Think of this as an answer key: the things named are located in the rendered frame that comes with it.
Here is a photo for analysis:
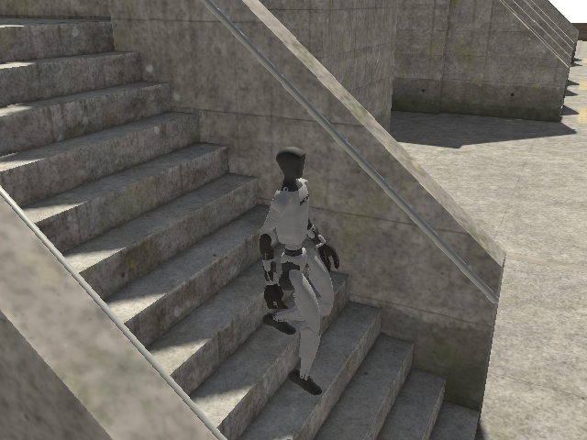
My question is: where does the robot left forearm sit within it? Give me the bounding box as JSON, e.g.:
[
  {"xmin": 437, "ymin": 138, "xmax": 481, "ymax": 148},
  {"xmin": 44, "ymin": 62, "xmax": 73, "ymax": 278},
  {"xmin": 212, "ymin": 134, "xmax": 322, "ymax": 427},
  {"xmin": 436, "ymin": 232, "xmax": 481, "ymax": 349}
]
[{"xmin": 307, "ymin": 217, "xmax": 326, "ymax": 248}]

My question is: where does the robot right forearm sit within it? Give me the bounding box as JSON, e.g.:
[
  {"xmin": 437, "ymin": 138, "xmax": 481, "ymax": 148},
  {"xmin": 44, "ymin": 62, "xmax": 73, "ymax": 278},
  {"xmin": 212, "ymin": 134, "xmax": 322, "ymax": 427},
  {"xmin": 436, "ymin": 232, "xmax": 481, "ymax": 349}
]
[{"xmin": 260, "ymin": 234, "xmax": 278, "ymax": 285}]

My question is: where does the robot left foot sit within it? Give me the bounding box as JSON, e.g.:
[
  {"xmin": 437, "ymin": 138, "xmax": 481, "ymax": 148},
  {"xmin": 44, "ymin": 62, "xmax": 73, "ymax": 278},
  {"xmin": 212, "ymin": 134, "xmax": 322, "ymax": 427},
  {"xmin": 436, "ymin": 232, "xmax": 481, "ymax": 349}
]
[{"xmin": 262, "ymin": 313, "xmax": 296, "ymax": 335}]

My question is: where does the right robot upper arm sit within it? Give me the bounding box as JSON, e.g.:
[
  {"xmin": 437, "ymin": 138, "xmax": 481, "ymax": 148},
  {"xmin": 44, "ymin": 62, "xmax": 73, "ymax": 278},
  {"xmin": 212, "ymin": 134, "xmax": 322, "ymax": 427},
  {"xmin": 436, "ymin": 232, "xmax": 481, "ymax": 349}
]
[{"xmin": 260, "ymin": 192, "xmax": 293, "ymax": 244}]

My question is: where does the robot right thigh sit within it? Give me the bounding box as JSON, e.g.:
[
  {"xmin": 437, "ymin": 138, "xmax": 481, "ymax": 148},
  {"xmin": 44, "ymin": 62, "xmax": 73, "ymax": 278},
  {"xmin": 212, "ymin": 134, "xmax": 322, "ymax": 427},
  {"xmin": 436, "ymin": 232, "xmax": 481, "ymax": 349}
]
[{"xmin": 279, "ymin": 264, "xmax": 320, "ymax": 337}]

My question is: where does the right robot hand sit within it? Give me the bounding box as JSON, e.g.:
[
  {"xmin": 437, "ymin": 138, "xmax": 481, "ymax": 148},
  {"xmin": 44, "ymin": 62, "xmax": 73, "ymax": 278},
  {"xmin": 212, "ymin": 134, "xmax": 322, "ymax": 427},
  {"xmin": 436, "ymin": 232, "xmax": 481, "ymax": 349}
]
[{"xmin": 264, "ymin": 283, "xmax": 288, "ymax": 309}]

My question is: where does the left robot hand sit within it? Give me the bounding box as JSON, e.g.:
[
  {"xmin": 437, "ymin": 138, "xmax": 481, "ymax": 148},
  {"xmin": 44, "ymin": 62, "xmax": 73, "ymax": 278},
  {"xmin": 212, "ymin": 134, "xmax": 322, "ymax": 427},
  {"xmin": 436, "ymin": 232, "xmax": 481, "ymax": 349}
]
[{"xmin": 318, "ymin": 242, "xmax": 339, "ymax": 272}]

